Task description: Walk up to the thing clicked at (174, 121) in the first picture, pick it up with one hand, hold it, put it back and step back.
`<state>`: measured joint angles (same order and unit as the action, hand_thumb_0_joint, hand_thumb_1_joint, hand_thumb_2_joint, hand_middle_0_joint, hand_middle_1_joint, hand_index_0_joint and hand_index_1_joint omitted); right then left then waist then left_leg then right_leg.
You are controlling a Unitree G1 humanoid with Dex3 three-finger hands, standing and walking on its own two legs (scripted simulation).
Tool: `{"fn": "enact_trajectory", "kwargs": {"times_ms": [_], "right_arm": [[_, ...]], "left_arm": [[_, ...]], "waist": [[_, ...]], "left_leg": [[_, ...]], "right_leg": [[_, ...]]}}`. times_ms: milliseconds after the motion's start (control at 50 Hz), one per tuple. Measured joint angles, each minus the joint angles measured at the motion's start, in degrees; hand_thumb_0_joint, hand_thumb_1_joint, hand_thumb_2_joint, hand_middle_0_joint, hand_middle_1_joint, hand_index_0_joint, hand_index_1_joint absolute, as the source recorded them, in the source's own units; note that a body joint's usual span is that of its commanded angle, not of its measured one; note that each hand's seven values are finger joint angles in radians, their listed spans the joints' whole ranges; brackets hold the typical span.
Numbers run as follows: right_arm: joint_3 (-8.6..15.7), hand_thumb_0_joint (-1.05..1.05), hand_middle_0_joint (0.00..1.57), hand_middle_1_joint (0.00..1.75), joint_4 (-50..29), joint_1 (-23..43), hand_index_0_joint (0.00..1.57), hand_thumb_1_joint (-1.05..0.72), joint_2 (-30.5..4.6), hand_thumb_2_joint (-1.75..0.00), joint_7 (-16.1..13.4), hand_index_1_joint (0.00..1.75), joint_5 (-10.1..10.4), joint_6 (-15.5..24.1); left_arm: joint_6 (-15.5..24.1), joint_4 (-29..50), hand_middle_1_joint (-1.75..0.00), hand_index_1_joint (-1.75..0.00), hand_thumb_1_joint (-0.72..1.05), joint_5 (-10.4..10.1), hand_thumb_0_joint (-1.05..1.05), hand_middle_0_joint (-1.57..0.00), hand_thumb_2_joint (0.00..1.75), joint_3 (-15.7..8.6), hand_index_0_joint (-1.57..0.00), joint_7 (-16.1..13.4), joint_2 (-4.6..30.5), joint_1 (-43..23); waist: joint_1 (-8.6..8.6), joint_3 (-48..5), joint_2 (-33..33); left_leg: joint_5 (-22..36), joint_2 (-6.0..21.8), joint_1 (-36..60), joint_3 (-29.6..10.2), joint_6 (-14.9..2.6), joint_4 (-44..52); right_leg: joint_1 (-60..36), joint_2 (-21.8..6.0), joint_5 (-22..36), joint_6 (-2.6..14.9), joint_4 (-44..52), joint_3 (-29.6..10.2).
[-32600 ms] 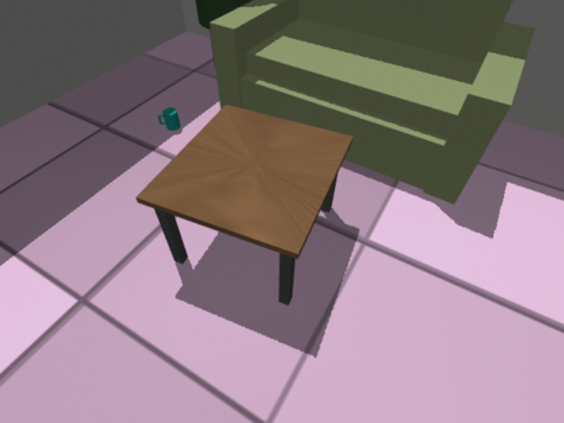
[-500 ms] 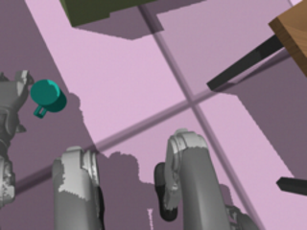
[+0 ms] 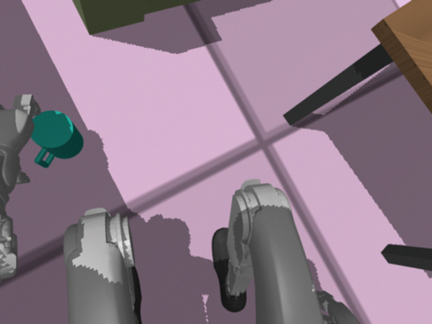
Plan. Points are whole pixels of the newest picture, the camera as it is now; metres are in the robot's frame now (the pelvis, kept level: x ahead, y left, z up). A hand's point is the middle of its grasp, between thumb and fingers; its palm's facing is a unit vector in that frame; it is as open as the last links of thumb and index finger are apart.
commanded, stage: approach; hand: left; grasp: from above
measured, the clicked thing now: (54, 142) +0.49 +0.25 -0.28
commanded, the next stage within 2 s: close in in 0.60 s
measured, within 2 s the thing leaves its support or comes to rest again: neither
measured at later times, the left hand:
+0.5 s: hand (46, 123) +0.49 +0.23 -0.17, palm faces -0.49 -0.05 -0.87, open 13.5 cm
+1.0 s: hand (41, 127) +0.49 +0.24 -0.18, palm faces -0.44 -0.04 -0.90, open 13.7 cm
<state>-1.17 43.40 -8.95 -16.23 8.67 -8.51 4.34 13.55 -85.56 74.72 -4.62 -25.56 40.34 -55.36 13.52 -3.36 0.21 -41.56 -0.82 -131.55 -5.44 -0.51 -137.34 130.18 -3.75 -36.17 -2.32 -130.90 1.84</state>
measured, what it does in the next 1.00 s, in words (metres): stands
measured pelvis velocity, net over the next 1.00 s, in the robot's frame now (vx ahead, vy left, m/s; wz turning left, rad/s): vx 0.00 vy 0.00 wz -0.03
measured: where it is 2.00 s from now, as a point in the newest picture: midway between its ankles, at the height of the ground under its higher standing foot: (182, 301)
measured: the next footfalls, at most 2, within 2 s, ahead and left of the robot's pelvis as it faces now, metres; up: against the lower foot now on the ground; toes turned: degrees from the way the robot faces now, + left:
none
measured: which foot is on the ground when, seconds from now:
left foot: down 0.00-1.00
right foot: down 0.00-1.00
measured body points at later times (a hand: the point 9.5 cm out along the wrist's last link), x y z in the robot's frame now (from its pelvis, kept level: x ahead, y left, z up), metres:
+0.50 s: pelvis +0.00 +0.00 +0.00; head +0.25 +0.03 +0.37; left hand +0.51 +0.23 -0.12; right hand -0.02 -0.27 -0.10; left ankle +0.07 +0.12 -0.30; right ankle +0.11 -0.14 -0.30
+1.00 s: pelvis +0.00 +0.00 -0.01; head +0.24 +0.07 +0.36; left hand +0.51 +0.24 -0.13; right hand +0.04 -0.28 -0.09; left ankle +0.07 +0.12 -0.30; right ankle +0.11 -0.14 -0.30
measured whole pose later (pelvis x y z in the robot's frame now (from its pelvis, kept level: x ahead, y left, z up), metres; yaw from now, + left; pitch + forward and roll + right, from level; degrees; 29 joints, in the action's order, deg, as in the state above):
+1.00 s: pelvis +0.00 +0.00 -0.01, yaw -1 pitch +35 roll -9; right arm -5.2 40.3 -8.6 -17.0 8.7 -9.4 5.6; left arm 9.0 -94.3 75.9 -2.7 -26.9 41.7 -64.6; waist 18.9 -2.7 0.5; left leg -40.7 -0.9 -133.3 -6.6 -0.7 -138.6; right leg 131.1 -3.4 -35.0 -2.3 -131.1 2.9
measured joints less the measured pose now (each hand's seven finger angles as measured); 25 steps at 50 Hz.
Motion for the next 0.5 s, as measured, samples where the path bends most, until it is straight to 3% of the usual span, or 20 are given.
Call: {"fn": "enact_trajectory", "kwargs": {"times_ms": [140,240,320,400,500], "right_arm": [[-1.26,0.00,0.20,0.29,0.32,0.01,0.20,-0.90,0.20,-0.89,-0.01,0.30,-0.79,0.90],[-2.53,0.00,0.20,0.29,-0.73,-0.64,0.20,-0.90,-0.09,-0.89,-0.03,0.30,-1.05,0.61],[-3.35,0.00,0.20,0.29,-2.00,-1.94,0.20,-0.90,-0.58,-0.89,-0.05,0.30,-0.29,-0.31],[-4.09,0.00,0.20,0.29,-2.72,-3.11,0.20,-0.90,-0.99,-0.89,-0.05,0.30,0.79,-1.12],[-3.77,0.00,0.20,0.29,-3.05,-4.37,0.20,-0.90,-0.91,-0.89,-0.16,0.30,1.92,-2.05]], "left_arm": [[-1.51,-2.77,-1.09,-1.05,-0.48,0.07,0.00,-0.08,0.97,2.66,-0.11,-0.55,-0.14,-5.98],[-4.33,-4.97,-1.10,-1.06,-0.46,0.90,0.00,-0.07,0.95,1.91,-0.12,-1.47,-0.37,-10.29],[-7.21,-6.33,-1.11,-1.06,-0.44,0.19,0.00,-0.07,0.94,1.00,-0.12,-1.02,-0.39,-11.65],[-8.79,-6.24,-1.12,-1.06,-0.44,-1.75,0.00,-0.07,0.94,0.31,-0.13,1.17,-0.27,-10.72],[-7.65,-2.08,-1.13,-1.07,-0.44,-4.28,0.00,-0.07,0.93,-0.97,-0.13,4.80,0.03,-5.45]], "waist": [[2.16,0.58,0.35],[4.68,0.70,-0.53],[6.04,0.73,-1.75],[6.31,1.60,-2.57],[4.92,2.37,-2.99]], "left_leg": [[0.07,0.07,-0.74,-0.41,0.28,-0.65],[-0.11,0.34,-1.20,-0.93,0.40,-0.80],[-0.26,0.69,-1.13,-1.12,0.39,-0.53],[-0.20,1.01,-0.33,-1.16,0.32,-0.08],[0.30,1.03,0.44,-1.05,0.42,0.54]], "right_leg": [[0.85,0.17,0.31,0.17,-0.51,0.30],[1.31,0.47,0.52,0.26,-0.28,0.78],[1.42,0.81,0.74,0.26,0.19,1.00],[0.84,1.09,1.07,0.22,0.70,1.06],[0.16,1.11,1.51,0.35,1.18,1.01]]}}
